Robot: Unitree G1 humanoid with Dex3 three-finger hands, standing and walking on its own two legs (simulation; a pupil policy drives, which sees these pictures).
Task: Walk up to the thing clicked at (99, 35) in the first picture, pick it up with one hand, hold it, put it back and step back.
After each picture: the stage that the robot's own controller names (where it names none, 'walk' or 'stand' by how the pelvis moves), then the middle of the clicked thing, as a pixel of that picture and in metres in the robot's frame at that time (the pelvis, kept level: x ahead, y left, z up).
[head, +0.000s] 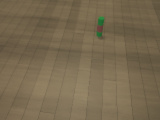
stand; (100, 27) +1.57 -0.21 -0.66
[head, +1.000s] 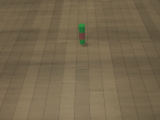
walk; (82, 34) +1.44 +0.11 -0.63
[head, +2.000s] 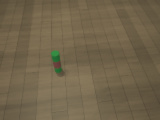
walk; (56, 62) +0.92 +0.29 -0.64
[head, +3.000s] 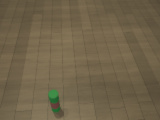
walk; (54, 101) +0.56 +0.20 -0.63
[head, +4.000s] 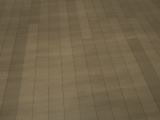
stand; out of the picture +0.34 +0.20 -0.63
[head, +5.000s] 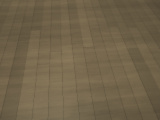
stand; out of the picture +0.32 +0.19 -0.66
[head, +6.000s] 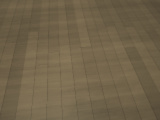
stand; out of the picture +0.33 +0.21 -0.66
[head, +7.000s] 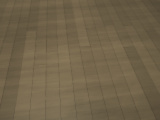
stand; out of the picture +0.31 +0.21 -0.66
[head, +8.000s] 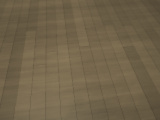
go down; out of the picture +0.31 +0.21 -0.66
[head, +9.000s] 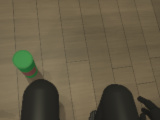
go down; (27, 66) +0.39 +0.23 -0.30
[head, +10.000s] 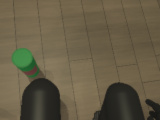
approach; (28, 65) +0.39 +0.24 -0.27
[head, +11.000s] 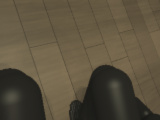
close in; out of the picture +0.37 +0.28 -0.16
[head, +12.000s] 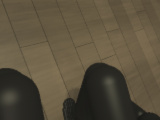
close; out of the picture +0.38 +0.29 -0.15
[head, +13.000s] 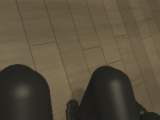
lift; out of the picture +0.31 +0.27 -0.15
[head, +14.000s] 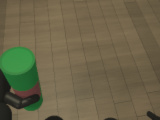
lift; (26, 85) +0.31 +0.17 +0.04
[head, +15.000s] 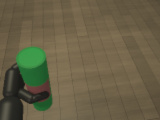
hold; (38, 83) +0.32 +0.15 +0.06
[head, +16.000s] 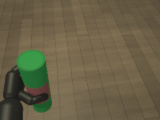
hold; (37, 86) +0.31 +0.16 +0.04
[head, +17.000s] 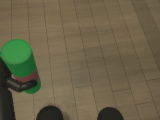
crouch; (25, 71) +0.36 +0.19 -0.03
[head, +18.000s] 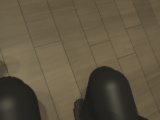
lower; out of the picture +0.40 +0.27 -0.13
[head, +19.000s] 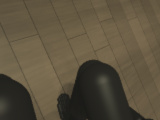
lower; out of the picture +0.39 +0.29 -0.16
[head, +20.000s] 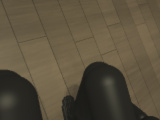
lower; out of the picture +0.37 +0.29 -0.15
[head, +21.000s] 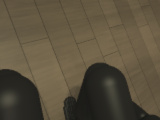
lower; out of the picture +0.36 +0.29 -0.15
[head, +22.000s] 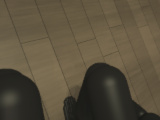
rest; out of the picture +0.36 +0.29 -0.15
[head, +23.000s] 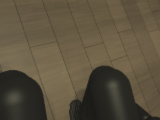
withdraw; out of the picture +0.36 +0.27 -0.16
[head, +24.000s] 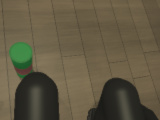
walk; (23, 63) +0.38 +0.24 -0.22
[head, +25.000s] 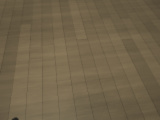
stand; out of the picture +0.31 +0.18 -0.58
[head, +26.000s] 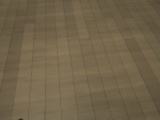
stand; out of the picture +0.33 +0.19 -0.60
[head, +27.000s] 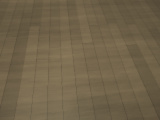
stand; out of the picture +0.33 +0.18 -0.63
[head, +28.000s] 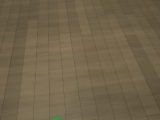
walk; out of the picture +0.37 +0.17 -0.64
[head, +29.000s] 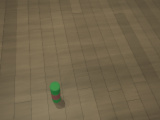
walk; (55, 93) +0.54 +0.16 -0.64
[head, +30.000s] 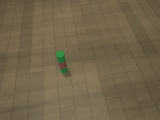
walk; (62, 62) +0.87 +0.25 -0.63
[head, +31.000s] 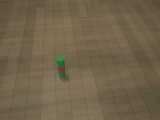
stand; (61, 67) +0.96 +0.21 -0.64
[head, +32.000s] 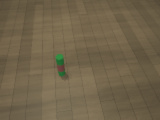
stand; (60, 65) +0.96 +0.22 -0.66
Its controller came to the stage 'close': yes
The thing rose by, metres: 0.68
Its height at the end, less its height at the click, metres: +0.00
